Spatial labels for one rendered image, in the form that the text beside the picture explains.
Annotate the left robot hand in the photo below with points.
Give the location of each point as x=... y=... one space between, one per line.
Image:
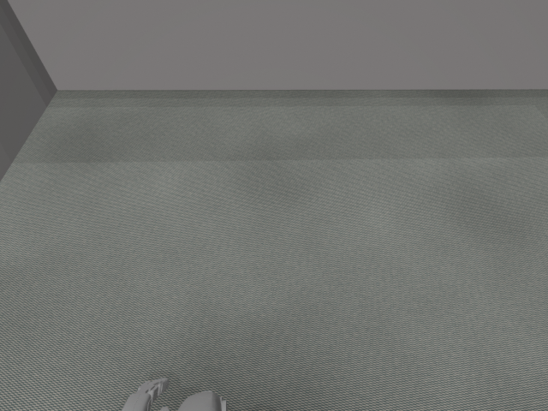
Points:
x=147 y=394

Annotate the robot left thigh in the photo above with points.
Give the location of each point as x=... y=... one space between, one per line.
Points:
x=204 y=401

